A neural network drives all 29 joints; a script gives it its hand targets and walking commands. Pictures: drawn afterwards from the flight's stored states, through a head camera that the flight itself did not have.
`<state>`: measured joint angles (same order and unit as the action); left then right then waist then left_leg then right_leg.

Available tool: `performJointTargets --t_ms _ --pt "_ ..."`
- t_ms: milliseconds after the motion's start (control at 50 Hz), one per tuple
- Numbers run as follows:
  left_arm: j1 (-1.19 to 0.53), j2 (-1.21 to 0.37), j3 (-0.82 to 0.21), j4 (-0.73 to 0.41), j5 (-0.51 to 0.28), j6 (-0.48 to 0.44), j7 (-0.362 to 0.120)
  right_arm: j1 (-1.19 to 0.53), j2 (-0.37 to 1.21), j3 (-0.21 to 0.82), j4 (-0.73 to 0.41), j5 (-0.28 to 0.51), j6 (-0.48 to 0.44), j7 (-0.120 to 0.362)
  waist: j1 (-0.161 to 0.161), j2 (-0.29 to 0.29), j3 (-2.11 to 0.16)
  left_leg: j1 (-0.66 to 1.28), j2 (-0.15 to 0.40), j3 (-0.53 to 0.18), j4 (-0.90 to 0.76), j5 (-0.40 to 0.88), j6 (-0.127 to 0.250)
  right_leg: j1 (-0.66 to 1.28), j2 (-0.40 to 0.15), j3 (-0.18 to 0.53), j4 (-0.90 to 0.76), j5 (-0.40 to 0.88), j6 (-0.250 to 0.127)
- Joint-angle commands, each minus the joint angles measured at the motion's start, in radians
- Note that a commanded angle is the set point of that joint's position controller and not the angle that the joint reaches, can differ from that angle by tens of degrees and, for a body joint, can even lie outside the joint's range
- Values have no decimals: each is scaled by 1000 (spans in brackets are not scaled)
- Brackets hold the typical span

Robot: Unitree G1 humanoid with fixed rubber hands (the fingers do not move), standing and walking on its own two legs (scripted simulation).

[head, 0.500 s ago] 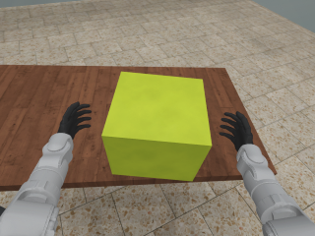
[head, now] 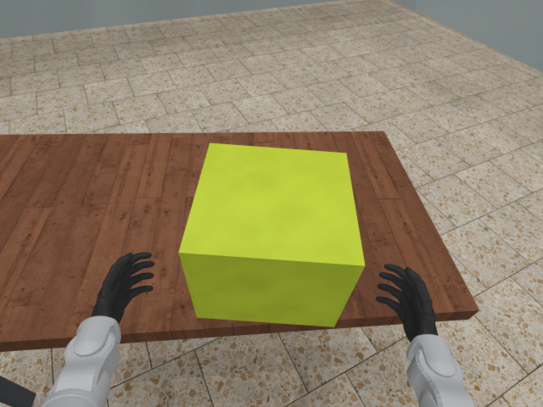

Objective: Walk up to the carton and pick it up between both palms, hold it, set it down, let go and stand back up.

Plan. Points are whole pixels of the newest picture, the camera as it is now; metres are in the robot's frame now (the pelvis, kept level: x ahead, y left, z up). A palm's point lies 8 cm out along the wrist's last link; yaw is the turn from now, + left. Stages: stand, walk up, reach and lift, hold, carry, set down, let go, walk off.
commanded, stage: set down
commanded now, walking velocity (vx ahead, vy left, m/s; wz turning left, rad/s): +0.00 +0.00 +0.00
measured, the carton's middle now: (271, 234) +0.44 +0.03 -0.04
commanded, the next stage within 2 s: let go in 1.70 s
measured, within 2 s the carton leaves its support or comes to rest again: neither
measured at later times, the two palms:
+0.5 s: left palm (112, 352) +0.21 +0.25 -0.04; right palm (420, 377) +0.21 -0.20 -0.04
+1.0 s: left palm (112, 373) +0.19 +0.25 -0.05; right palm (426, 384) +0.20 -0.20 -0.04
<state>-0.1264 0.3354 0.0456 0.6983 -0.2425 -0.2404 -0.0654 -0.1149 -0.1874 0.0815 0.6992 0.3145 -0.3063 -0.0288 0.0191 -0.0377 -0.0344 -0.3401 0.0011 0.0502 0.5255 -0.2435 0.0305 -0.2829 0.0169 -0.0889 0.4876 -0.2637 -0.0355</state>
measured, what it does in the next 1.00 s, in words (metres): stands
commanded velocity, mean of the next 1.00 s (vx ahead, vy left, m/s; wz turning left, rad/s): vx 0.00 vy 0.00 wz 0.00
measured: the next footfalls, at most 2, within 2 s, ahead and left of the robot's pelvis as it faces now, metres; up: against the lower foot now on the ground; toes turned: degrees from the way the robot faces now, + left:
none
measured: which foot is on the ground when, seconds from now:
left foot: down 0.00-1.00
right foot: down 0.00-1.00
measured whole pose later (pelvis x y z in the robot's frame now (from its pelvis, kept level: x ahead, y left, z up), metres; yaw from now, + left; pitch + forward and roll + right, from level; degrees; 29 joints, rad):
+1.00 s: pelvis +0.01 +0.00 +0.00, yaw -1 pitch -3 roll +0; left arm 0.17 0.30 -0.04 0.59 -0.23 -0.27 0.02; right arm 0.14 -0.16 0.07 0.64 0.23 -0.32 0.01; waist 0.04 -0.04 0.06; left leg -0.18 0.00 0.07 0.47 -0.25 0.03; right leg -0.13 0.02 -0.07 0.45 -0.27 -0.04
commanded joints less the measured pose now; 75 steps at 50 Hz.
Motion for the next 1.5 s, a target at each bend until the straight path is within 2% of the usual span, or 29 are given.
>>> performJointTargets --t_ms 0,60,120,140,180,220,240,260,280,320,340,360,420,500,520,540,580,720,760,780,840,920,960,1120,1180,1220,1320,1420,1480 --pt "-163 156 51 -200 -6 -97 8 -147 -136 -59 -178 -16 -92 6 7 94 -277 132 9 -71 -64 345 -63 172 -1 111 -43 220 -2" --pt "-83 121 36 -133 9 -128 8 -73 -102 -42 -118 -21 -118 15 3 95 -195 157 13 -77 -69 302 -65 134 -9 114 -63 166 -9" --pt "-233 166 10 -166 -28 -161 26 -190 -128 -72 -153 -45 -139 18 -4 112 -239 115 17 -67 -61 222 -68 95 -10 116 -48 90 -15" --pt "-129 136 11 -161 -20 -170 30 -94 -104 -57 -144 -44 -143 23 0 94 -193 115 17 -66 -70 199 -66 111 -13 119 -48 85 -16" --pt "-273 169 -20 -149 -56 -169 41 -220 -117 -66 -178 -55 -120 31 -5 96 -220 39 17 -58 -78 103 -47 93 -23 131 -33 22 -15" --pt "-226 169 -29 -106 -67 -153 41 -179 -95 -43 -163 -47 -93 28 -2 76 -221 19 6 -52 -79 85 -37 119 -36 146 -26 32 -17" --pt "-75 147 -9 -121 -42 -160 37 -46 -75 -13 -165 -29 -112 25 10 61 -212 67 4 -53 -67 172 -38 144 -31 146 -25 119 -9" --pt "-164 174 5 -146 -33 -160 33 -124 -94 -30 -164 -37 -122 19 5 84 -248 69 2 -50 -56 213 -40 154 -32 149 -19 164 -6" --pt "-29 134 2 -85 -8 -137 26 -11 -81 0 -89 -40 -115 16 3 93 -191 114 4 -60 -59 258 -51 172 -27 148 -26 196 -15" --pt "-5 121 28 -157 9 -146 17 22 -82 -10 -100 -31 -146 11 9 94 -196 177 12 -57 -57 299 -62 164 -18 134 -46 186 -12" --pt "-154 150 24 -197 -10 -150 24 -126 -115 -51 -140 -40 -146 9 10 110 -219 140 13 -50 -64 267 -61 128 -21 137 -51 139 -16" --pt "-13 125 10 -139 3 -132 28 -12 -105 -15 -97 -50 -133 12 4 99 -136 176 12 -60 -73 261 -59 123 -20 137 -62 136 -20" --pt "-3 121 16 -161 25 -103 27 -1 -100 -45 -102 -80 -120 11 10 94 -92 167 16 -59 -101 182 -59 112 -15 121 -89 55 -19" --pt "9 135 -14 -286 -33 -164 79 18 -87 -43 -285 -61 -134 34 34 82 -155 153 17 -54 -91 206 -49 158 -21 144 -68 91 -15" --pt "-114 152 -19 -292 -62 -171 88 -87 -105 -56 -323 -55 -121 40 29 75 -169 87 15 -47 -100 159 -40 170 -28 155 -59 64 -18" --pt "82 119 -20 -189 -33 -158 81 80 -75 -23 -223 -63 -110 39 20 61 -79 102 12 -56 -104 158 -42 186 -32 160 -64 93 -18" --pt "89 109 -8 -169 -24 -124 61 88 -73 -17 -200 -64 -88 32 17 56 -73 126 8 -54 -121 152 -32 194 -38 168 -84 90 -19" --pt "167 104 -7 -260 11 -132 64 156 -77 -15 -196 -60 -97 24 17 84 -84 212 11 -60 -92 284 -48 178 -29 158 -97 184 -15" --pt "126 107 2 -347 -8 -154 77 111 -102 -48 -289 -53 -113 29 30 83 -136 218 15 -61 -90 298 -55 171 -23 152 -95 165 -16" --pt "163 87 -16 -268 9 -131 77 131 -99 -42 -214 -69 -98 30 12 99 -82 207 13 -63 -103 249 -55 160 -28 159 -109 125 -21" --pt "145 96 -23 -264 -6 -109 82 114 -97 -47 -251 -82 -82 32 14 61 -39 182 14 -57 -132 148 -39 138 -34 152 -123 39 -17" --pt "161 73 -27 -244 29 -66 78 143 -84 -52 -166 -94 -47 32 13 97 -25 228 17 -59 -130 209 -52 129 -29 140 -138 73 -24" --pt "185 93 -15 -331 21 -97 90 166 -104 -66 -249 -84 -79 37 22 77 -80 244 17 -63 -112 292 -57 144 -25 140 -125 140 -18" --pt "246 43 -20 -256 73 -56 79 194 -102 -59 -161 -114 -88 44 12 69 -51 282 19 -59 -107 344 -66 148 -18 132 -132 188 -17" --pt "250 40 -11 -279 76 -39 73 209 -104 -64 -189 -125 -91 44 14 38 -46 283 13 -47 -117 325 -60 144 -26 132 -150 191 -8" --pt "262 32 -10 -202 116 17 62 191 -107 -68 -89 -153 -57 36 7 51 14 295 15 -49 -132 293 -61 137 -20 123 -164 168 -13" --pt "232 43 -19 -343 110 -15 100 204 -98 -87 -208 -161 -99 54 22 68 -78 300 15 -38 -118 346 -72 142 -20 118 -143 207 -8" --pt "253 26 -11 -211 160 89 71 213 -98 -79 -76 -192 -29 37 4 64 11 317 10 -35 -144 256 -56 119 -31 122 -174 173 -9" --pt "239 18 -13 -261 172 124 69 209 -93 -89 -95 -213 -16 31 -3 64 -8 340 8 -26 -150 271 -62 116 -36 116 -183 199 1"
